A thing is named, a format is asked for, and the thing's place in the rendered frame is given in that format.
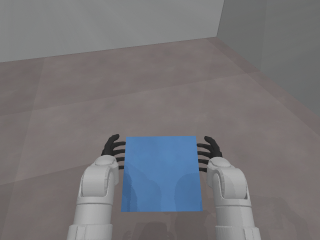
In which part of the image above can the robot right forearm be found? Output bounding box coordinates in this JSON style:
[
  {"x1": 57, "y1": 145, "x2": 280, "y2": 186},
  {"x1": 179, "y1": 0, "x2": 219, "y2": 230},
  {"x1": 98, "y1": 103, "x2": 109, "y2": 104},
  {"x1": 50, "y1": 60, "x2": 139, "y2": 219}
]
[{"x1": 206, "y1": 157, "x2": 261, "y2": 240}]

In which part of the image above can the robot right hand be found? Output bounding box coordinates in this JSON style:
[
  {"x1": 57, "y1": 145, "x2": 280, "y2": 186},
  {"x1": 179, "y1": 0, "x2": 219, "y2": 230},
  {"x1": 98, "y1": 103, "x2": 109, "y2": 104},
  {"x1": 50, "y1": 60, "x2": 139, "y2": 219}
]
[{"x1": 196, "y1": 136, "x2": 223, "y2": 173}]

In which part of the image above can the robot left forearm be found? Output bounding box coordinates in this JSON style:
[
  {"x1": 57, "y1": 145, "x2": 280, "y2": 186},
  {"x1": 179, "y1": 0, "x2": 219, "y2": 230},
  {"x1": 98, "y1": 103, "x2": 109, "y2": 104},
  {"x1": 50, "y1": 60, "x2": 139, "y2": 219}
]
[{"x1": 66, "y1": 155, "x2": 119, "y2": 240}]

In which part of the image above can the robot left hand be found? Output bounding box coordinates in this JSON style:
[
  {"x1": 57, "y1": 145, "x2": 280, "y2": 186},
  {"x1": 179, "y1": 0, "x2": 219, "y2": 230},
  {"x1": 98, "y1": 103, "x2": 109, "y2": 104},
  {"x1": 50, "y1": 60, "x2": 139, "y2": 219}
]
[{"x1": 101, "y1": 134, "x2": 126, "y2": 170}]

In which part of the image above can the carton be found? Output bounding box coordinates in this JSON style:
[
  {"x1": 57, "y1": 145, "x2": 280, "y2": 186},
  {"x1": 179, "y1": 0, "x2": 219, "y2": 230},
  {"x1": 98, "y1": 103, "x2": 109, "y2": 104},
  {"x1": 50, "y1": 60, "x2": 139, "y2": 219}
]
[{"x1": 121, "y1": 136, "x2": 203, "y2": 212}]

